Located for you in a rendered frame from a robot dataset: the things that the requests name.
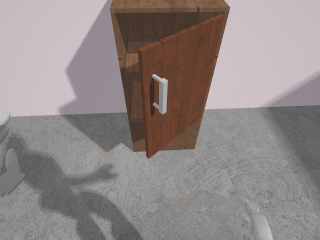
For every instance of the right robot hand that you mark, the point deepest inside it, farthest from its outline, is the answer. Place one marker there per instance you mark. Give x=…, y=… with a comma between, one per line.
x=257, y=227

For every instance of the handle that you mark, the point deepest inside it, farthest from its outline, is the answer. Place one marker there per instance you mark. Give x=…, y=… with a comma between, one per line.
x=163, y=91

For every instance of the left robot hand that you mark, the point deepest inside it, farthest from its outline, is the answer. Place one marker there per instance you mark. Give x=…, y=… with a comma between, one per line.
x=13, y=177

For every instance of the cupboard door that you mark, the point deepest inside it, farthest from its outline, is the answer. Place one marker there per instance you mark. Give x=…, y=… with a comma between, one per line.
x=186, y=60

